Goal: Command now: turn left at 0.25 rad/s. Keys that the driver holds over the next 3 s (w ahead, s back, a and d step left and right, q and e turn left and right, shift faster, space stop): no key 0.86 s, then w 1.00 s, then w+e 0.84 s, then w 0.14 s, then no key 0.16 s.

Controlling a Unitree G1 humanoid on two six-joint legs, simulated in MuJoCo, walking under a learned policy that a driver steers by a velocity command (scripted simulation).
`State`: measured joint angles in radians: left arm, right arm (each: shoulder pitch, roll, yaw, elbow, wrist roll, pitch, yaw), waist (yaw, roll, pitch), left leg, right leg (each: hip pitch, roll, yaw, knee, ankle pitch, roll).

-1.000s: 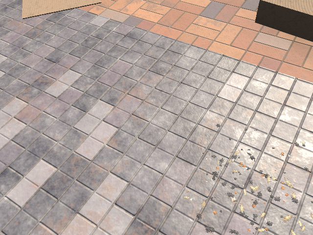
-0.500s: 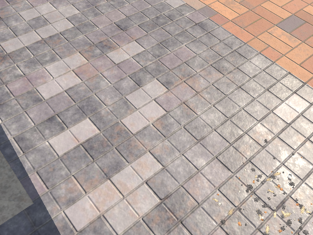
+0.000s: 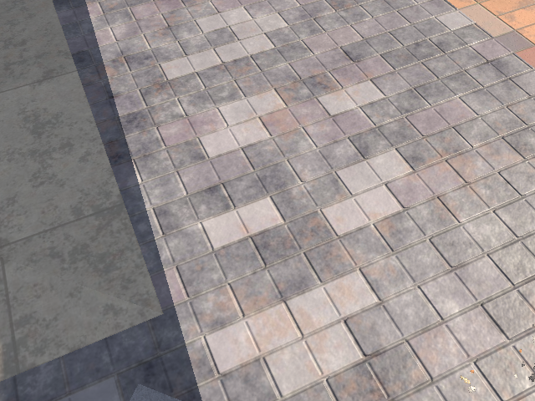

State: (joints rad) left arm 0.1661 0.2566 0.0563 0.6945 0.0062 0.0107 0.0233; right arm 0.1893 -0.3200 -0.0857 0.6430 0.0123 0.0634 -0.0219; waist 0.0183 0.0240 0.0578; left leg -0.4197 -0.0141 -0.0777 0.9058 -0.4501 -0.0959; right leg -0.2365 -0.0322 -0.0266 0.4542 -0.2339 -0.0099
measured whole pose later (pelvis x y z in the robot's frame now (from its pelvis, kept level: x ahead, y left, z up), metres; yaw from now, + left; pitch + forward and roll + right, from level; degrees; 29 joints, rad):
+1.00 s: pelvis +0.02 +0.03 -0.01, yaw +1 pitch -1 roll +0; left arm 0.28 0.26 0.03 0.98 -0.02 -0.01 0.04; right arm 0.25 -0.24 -0.04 0.94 0.01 0.00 -0.02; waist 0.01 -0.01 0.00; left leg -0.18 -0.03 -0.04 0.53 -0.35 0.04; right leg -0.25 -0.05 -0.02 0.66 -0.43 0.01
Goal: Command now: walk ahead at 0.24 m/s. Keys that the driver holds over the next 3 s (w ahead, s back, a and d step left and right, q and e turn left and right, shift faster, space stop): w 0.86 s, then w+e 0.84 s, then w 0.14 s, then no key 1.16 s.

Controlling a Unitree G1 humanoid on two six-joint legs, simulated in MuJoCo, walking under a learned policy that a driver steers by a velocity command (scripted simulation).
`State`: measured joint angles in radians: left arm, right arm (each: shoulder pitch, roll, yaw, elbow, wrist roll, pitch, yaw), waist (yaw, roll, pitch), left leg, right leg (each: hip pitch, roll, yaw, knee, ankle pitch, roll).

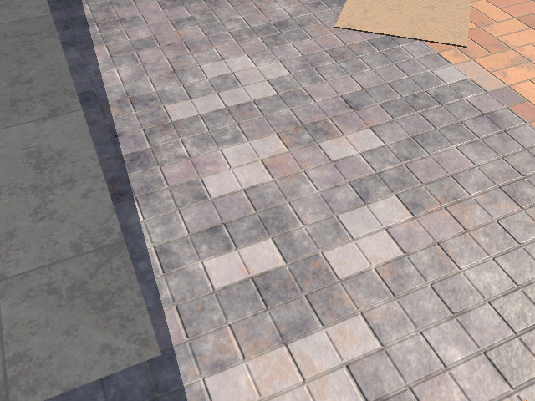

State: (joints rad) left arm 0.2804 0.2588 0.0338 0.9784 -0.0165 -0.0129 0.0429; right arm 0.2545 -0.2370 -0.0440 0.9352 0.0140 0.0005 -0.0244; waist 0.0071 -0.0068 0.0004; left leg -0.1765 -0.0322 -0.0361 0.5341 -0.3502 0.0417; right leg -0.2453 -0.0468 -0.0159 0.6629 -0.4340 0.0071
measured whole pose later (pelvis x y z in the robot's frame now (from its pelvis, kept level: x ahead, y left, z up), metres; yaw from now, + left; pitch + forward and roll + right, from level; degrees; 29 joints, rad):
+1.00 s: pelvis +0.47 -0.02 +0.01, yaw -2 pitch +1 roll +3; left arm 0.08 0.26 0.04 0.84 -0.02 -0.08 -0.01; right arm 0.33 -0.26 -0.05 1.01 0.01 -0.10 0.00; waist -0.07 -0.04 0.02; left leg 0.03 -0.08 0.08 0.17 -0.23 0.05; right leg -0.66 -0.13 0.02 0.64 0.07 -0.01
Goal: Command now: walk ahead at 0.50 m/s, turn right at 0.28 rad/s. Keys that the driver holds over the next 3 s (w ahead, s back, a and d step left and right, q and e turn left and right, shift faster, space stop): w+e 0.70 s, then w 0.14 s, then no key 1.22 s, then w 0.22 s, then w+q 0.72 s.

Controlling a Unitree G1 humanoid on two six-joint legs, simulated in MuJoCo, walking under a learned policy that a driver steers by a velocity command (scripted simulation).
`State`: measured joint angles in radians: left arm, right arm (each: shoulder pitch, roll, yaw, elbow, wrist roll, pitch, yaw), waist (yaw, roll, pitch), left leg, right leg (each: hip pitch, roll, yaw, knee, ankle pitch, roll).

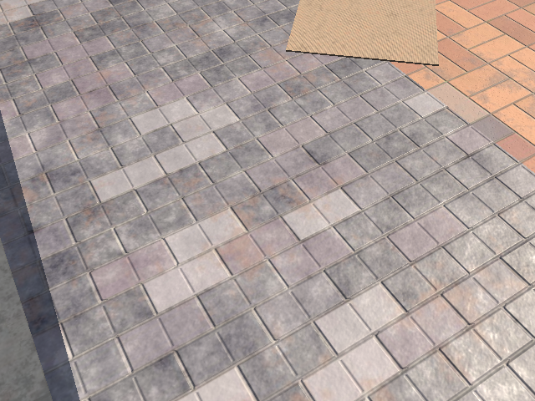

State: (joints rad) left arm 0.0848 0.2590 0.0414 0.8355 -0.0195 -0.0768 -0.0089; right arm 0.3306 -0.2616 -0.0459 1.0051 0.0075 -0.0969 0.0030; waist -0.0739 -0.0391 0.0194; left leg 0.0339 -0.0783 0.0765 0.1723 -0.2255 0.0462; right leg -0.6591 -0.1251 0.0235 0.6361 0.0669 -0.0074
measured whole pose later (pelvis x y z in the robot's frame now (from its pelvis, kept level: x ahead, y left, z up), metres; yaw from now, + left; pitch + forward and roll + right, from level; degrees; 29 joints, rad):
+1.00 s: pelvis +0.55 -0.12 +0.00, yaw -28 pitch +2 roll +2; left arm 0.12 0.28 0.05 0.66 0.00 -0.06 -0.01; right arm 0.33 -0.27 -0.05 0.92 0.01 -0.08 0.01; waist -0.09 -0.05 0.03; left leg -0.06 -0.03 0.07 0.26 -0.23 0.02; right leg -0.62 -0.08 0.05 0.67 -0.04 0.00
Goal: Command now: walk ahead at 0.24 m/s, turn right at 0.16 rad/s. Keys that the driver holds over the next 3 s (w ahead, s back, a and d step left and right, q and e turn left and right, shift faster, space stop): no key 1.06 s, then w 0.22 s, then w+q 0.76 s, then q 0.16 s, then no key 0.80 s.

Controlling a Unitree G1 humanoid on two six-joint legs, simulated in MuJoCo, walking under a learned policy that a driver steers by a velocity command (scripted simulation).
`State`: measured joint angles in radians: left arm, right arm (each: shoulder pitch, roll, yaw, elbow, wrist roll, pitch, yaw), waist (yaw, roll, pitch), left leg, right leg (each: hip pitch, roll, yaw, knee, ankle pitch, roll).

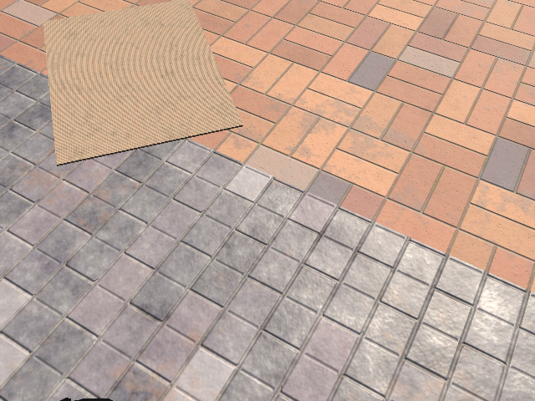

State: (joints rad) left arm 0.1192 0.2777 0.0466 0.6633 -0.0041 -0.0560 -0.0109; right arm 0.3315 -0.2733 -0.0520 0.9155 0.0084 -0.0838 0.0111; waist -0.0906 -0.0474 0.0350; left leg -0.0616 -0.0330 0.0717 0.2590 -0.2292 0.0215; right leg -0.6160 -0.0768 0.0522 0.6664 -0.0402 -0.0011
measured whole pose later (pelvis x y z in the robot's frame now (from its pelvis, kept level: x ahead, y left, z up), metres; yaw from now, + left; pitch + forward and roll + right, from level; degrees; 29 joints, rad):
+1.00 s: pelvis +0.15 +0.00 -0.01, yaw +0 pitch -2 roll +0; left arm 0.15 0.23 0.05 1.02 0.00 0.02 0.04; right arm 0.22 -0.22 -0.02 1.04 0.00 -0.01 -0.03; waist -0.01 0.00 0.04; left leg -0.14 0.01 0.01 0.49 -0.33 0.00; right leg -0.24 -0.01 0.01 0.50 -0.23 0.02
